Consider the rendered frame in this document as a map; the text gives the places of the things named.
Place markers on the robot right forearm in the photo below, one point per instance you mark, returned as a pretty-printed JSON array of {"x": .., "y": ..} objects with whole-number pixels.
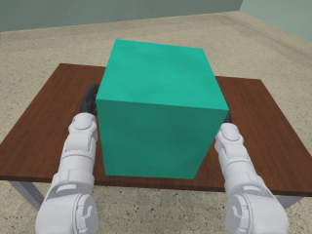
[{"x": 237, "y": 166}]

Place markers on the carton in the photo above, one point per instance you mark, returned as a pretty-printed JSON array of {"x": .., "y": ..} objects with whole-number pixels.
[{"x": 159, "y": 109}]

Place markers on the robot right upper arm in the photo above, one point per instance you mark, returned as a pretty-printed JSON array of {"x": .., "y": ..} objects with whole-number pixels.
[{"x": 253, "y": 214}]

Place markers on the robot left upper arm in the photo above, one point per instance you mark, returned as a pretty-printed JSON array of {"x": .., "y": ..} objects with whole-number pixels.
[{"x": 70, "y": 214}]

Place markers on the robot left forearm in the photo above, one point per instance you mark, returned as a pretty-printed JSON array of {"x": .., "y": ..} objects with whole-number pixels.
[{"x": 76, "y": 165}]

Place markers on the table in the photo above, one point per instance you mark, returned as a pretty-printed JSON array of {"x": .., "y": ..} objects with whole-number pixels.
[{"x": 32, "y": 149}]

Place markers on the robot right hand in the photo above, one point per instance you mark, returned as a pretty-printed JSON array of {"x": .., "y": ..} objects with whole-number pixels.
[{"x": 228, "y": 118}]

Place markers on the robot left hand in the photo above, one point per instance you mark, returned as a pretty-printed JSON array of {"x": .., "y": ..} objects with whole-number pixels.
[{"x": 88, "y": 103}]

